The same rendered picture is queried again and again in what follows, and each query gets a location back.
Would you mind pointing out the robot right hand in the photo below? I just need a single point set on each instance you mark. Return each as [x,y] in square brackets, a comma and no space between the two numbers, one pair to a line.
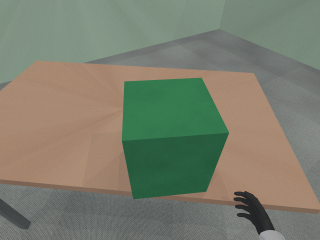
[258,215]

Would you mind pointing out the table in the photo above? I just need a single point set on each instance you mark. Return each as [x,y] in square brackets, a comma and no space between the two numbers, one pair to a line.
[61,128]

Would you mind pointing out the carton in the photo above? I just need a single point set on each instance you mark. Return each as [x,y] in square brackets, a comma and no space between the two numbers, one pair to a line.
[172,136]

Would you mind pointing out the robot right forearm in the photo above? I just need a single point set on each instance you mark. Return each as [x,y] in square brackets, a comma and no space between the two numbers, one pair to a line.
[271,235]

